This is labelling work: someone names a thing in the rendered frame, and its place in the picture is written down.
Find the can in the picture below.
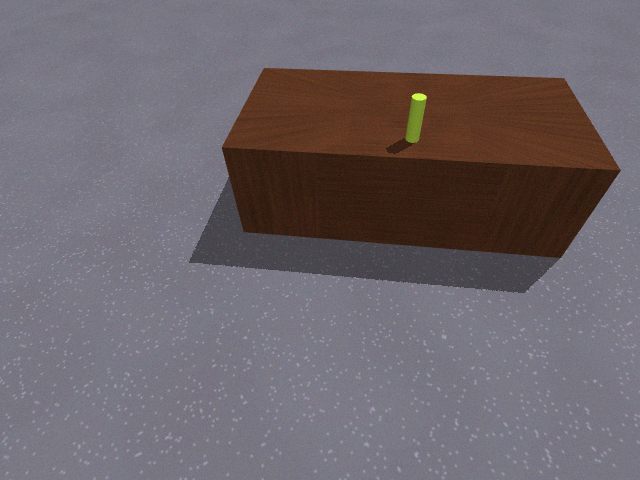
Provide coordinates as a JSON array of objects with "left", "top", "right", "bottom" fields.
[{"left": 405, "top": 93, "right": 427, "bottom": 143}]

